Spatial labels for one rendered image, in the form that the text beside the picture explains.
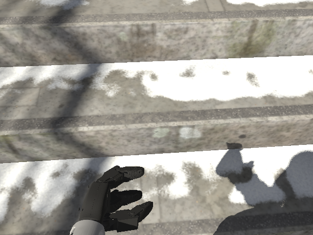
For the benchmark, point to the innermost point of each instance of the left robot forearm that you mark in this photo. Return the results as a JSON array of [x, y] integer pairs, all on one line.
[[87, 227]]

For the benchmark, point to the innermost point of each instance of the left robot hand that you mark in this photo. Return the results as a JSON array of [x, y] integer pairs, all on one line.
[[101, 205]]

